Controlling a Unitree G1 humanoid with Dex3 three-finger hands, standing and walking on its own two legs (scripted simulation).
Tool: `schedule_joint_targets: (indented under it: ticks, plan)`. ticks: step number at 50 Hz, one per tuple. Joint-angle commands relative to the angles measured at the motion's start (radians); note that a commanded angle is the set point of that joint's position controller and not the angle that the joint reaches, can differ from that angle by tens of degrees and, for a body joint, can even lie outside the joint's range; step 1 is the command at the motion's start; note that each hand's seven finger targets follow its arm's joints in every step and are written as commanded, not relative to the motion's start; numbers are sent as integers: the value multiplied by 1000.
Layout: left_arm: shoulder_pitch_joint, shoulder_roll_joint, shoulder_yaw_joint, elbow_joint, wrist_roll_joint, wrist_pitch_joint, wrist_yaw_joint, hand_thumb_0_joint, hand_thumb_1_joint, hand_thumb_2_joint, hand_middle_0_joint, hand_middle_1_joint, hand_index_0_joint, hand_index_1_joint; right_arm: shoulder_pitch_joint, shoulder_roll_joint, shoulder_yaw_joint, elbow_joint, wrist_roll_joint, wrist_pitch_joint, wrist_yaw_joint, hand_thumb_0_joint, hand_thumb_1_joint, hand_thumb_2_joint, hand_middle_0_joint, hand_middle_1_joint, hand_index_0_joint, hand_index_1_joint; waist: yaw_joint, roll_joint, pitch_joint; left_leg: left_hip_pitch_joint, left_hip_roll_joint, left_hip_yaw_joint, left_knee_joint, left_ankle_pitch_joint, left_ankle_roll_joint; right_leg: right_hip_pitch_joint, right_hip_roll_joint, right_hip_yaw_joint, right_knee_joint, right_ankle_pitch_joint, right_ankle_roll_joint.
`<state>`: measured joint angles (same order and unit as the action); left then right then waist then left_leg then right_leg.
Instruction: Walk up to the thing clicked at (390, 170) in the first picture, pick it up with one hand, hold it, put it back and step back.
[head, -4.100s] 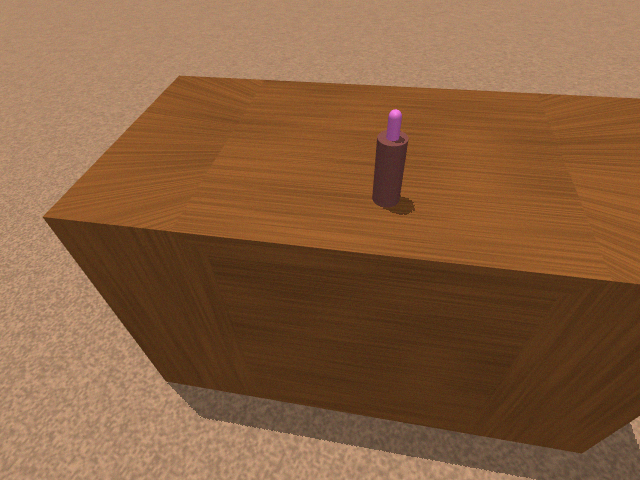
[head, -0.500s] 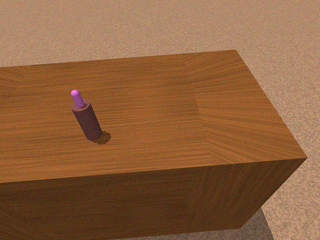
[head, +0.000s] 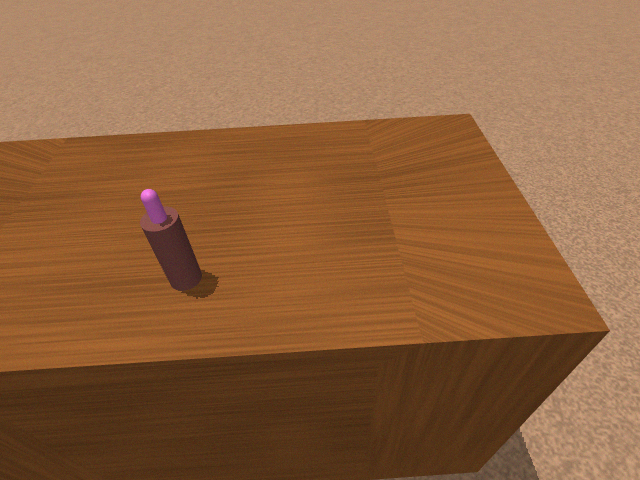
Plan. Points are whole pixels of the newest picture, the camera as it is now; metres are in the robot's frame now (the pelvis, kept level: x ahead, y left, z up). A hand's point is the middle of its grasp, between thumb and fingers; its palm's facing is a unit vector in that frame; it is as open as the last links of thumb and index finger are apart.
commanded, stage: stand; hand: left
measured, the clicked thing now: (168, 239) +0.47 +0.25 +0.06
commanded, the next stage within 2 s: rise first in 1.66 s
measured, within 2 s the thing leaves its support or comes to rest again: neither
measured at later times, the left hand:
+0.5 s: hand out of the picture +0.07 +0.25 -0.15, palm faces -0.03 -0.94 -0.35, open 7.4 cm
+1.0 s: hand out of the picture +0.08 +0.25 -0.15, palm faces -0.03 -0.94 -0.34, open 7.4 cm
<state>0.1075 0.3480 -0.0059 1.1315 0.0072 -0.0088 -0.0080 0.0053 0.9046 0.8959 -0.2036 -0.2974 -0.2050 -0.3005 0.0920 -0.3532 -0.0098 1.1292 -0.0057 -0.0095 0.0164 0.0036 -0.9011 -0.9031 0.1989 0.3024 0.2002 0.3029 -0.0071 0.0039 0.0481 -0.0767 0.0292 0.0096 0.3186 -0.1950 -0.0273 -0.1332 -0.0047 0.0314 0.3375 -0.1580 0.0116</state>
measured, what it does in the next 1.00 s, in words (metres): stands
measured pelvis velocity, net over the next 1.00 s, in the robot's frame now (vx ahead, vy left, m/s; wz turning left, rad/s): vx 0.01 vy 0.00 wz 0.00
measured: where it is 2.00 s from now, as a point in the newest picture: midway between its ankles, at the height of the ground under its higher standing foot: outside the picture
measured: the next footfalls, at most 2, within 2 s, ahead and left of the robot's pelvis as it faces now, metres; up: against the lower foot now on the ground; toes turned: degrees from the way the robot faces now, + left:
none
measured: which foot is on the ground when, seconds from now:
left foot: down 0.00-1.00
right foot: down 0.00-1.00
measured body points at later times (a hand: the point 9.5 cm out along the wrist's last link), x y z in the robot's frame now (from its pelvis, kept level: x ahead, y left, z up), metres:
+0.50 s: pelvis +0.00 +0.00 +0.00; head +0.00 -0.01 +0.45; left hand +0.07 +0.30 -0.13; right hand +0.07 -0.31 -0.14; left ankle -0.01 +0.14 -0.75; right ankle +0.02 -0.13 -0.75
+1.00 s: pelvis +0.01 +0.00 +0.00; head +0.01 +0.00 +0.45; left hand +0.08 +0.30 -0.13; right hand +0.08 -0.30 -0.13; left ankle -0.01 +0.14 -0.75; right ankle +0.02 -0.13 -0.75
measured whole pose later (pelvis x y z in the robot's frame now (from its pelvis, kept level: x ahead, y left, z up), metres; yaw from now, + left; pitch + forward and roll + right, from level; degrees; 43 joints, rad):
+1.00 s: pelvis +0.01 +0.00 +0.00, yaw +0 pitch -2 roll +0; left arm 0.11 0.35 -0.01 1.12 0.01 -0.01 -0.01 0.01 0.90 0.90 -0.20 -0.30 -0.20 -0.30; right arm 0.11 -0.35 0.00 1.12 -0.01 -0.01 0.01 0.00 -0.90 -0.90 0.20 0.30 0.20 0.30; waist -0.01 0.00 0.05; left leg -0.08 0.03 0.01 0.31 -0.20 -0.03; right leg -0.13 -0.01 0.03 0.34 -0.17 0.01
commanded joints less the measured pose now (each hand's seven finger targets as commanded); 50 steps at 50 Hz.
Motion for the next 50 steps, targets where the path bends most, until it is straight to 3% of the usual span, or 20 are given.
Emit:
schedule_joint_targets:
  ticks: [1,11,22,30,36,40,50]
  plan:
    - [-50,227,47,-69,3,-25,15,0,900,900,-200,-300,-200,-300,-40,-209,-43,-59,-3,-15,-18,0,-900,-900,200,300,200,300,-2,-5,-64,-7,104,-74,-53,87,34,7,-115,79,-51,125,-28]
    - [-48,232,48,-68,1,-25,15,0,900,900,-200,-300,-200,-300,-26,-211,-39,-58,-3,-16,-18,0,-900,-900,200,300,200,300,-2,-13,-67,-14,107,-77,-53,106,37,25,-117,77,-47,147,-29]
    - [-41,230,46,-72,1,-23,14,0,900,900,-200,-300,-200,-300,-12,-214,-40,-54,-5,-13,-17,0,-900,-900,200,300,200,300,1,-9,-46,-29,101,-75,-56,39,37,-3,-113,84,-67,51,-32]
    - [-33,230,46,-70,-1,-22,13,0,900,900,-200,-300,-200,-301,-8,-216,-36,-53,-3,-14,-17,0,-900,-900,200,300,200,300,5,-9,-51,-24,102,-80,-61,52,38,0,-111,82,-60,60,-31]
    - [-28,225,42,-75,1,-25,14,0,900,900,-200,-300,-200,-301,-5,-218,-37,-56,-4,-15,-20,0,-900,-900,200,300,200,300,1,-1,-81,-3,105,-71,-42,118,40,16,-118,80,-47,161,-32]
    - [-26,224,42,-71,-1,-23,15,0,900,900,-200,-300,-200,-301,-8,-216,-34,-57,-3,-14,-20,0,-900,-900,200,300,200,300,6,-5,-61,-18,103,-75,-51,95,40,16,-116,76,-52,130,-30]
    - [-33,225,45,-71,1,-21,15,0,900,900,-200,-300,-200,-301,-5,-214,-32,-64,-3,-18,-22,0,-900,-900,200,300,200,300,4,-6,-67,-12,110,-78,-58,148,39,30,-116,67,-38,164,-28]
